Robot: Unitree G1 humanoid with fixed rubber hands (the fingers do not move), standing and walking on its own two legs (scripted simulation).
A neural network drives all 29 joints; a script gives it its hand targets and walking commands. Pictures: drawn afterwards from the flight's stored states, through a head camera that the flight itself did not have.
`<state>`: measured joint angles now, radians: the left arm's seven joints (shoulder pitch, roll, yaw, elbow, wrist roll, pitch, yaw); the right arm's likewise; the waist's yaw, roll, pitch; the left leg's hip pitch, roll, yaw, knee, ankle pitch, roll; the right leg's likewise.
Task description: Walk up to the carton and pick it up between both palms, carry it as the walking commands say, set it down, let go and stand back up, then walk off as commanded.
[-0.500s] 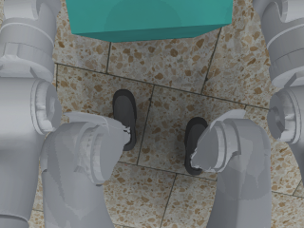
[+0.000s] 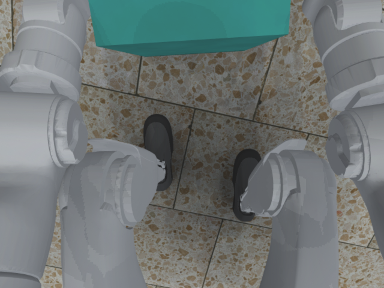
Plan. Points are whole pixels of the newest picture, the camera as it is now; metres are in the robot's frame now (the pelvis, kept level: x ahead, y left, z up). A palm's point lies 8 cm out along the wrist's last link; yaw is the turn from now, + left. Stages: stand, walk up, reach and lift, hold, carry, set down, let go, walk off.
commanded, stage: reach and lift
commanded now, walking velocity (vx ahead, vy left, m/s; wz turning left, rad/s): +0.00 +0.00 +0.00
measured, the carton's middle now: out of the picture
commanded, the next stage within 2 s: none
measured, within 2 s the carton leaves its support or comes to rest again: leaves its support in 1.02 s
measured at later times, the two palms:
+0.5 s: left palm out of the picture +0.55 +0.23 -0.17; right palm out of the picture +0.58 -0.09 -0.17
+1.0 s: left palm out of the picture +0.56 +0.22 -0.17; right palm out of the picture +0.57 -0.10 -0.16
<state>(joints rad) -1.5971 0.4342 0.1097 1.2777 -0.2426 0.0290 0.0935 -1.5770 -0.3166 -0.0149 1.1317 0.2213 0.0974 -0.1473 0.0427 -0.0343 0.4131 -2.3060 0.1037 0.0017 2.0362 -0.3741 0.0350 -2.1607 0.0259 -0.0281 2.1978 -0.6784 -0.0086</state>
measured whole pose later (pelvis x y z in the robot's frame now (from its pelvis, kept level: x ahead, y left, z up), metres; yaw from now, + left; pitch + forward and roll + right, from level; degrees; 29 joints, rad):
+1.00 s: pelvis +0.01 +0.01 -0.01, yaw -1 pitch +37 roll -1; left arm -1.48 0.37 0.16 1.00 -0.14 0.25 0.12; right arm -1.42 -0.20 -0.25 0.86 0.02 0.26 -0.12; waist 0.06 -0.05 0.35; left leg -2.34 0.05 -0.03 2.11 -0.42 0.01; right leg -2.19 0.05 -0.02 2.25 -0.70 0.01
